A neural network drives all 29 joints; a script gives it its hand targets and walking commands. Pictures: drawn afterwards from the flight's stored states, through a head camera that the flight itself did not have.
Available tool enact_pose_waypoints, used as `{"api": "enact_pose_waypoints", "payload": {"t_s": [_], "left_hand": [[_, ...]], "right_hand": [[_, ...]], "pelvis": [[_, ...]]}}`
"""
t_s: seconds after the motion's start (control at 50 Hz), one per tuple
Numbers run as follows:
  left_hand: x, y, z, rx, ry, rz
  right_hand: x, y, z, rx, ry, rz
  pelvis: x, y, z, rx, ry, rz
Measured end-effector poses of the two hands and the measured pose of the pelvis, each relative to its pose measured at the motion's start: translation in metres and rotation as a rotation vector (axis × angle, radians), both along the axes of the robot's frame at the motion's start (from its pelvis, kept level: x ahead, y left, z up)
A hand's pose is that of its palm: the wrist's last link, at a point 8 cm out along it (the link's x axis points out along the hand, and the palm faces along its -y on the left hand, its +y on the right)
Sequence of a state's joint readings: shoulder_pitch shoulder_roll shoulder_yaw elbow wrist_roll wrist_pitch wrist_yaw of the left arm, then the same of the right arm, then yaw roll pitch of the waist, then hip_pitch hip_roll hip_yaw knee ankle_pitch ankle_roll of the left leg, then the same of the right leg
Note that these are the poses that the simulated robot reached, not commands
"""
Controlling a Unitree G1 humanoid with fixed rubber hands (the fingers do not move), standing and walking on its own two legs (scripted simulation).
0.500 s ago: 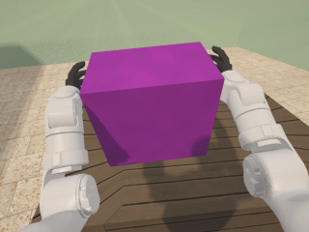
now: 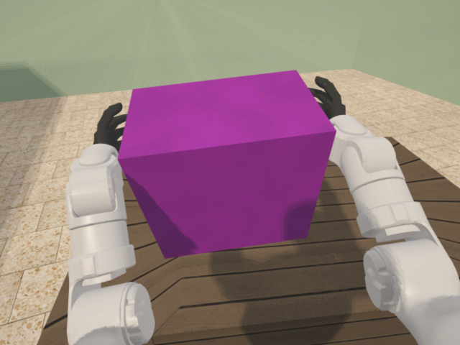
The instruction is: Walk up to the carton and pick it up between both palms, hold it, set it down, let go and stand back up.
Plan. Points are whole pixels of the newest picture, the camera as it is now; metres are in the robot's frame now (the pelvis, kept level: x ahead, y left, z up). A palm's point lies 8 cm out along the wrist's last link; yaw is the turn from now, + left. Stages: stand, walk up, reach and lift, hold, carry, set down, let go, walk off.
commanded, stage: hold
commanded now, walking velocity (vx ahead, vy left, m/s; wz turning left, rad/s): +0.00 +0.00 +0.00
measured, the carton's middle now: (226, 169) +0.35 +0.00 +0.21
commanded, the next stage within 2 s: none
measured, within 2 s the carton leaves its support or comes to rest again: neither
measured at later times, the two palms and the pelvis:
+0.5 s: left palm (104, 148) +0.35 +0.19 +0.26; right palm (325, 124) +0.36 -0.17 +0.29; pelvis -0.01 +0.00 +0.00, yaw +0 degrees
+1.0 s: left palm (110, 149) +0.36 +0.18 +0.26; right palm (328, 125) +0.36 -0.17 +0.28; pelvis +0.00 +0.01 +0.00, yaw -1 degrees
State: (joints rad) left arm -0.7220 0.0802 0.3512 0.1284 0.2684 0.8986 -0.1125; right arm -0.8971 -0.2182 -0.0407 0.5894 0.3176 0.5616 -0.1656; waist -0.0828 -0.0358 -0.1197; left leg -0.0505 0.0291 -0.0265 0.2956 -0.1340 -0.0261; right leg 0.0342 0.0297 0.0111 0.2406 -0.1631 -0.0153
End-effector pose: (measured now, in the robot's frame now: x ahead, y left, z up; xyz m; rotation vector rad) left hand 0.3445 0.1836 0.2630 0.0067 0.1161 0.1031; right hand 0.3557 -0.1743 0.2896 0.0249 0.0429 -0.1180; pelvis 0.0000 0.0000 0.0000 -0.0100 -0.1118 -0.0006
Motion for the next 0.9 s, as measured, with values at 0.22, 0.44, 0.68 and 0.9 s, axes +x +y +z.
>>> {"api": "enact_pose_waypoints", "payload": {"t_s": [0.22,0.44,0.68,0.9], "left_hand": [[0.001,-0.002,0.020,-0.001,0.010,-0.016],[0.007,0.007,0.006,-0.001,0.053,-0.027],[0.015,0.006,-0.001,-0.002,0.021,-0.023],[0.013,0.004,-0.005,0.029,0.030,-0.016]], "right_hand": [[-0.005,-0.003,0.001,-0.008,0.012,-0.015],[0.000,0.005,-0.002,-0.041,0.054,-0.016],[0.008,0.006,0.005,-0.027,0.019,-0.021],[0.009,0.003,-0.009,0.002,0.027,-0.013]], "pelvis": [[-0.010,-0.001,0.000,0.002,0.014,-0.010],[-0.014,0.000,0.000,0.001,0.027,-0.004],[-0.004,0.005,0.000,-0.001,0.036,-0.005],[0.003,0.009,0.000,-0.002,0.020,-0.006]]}}
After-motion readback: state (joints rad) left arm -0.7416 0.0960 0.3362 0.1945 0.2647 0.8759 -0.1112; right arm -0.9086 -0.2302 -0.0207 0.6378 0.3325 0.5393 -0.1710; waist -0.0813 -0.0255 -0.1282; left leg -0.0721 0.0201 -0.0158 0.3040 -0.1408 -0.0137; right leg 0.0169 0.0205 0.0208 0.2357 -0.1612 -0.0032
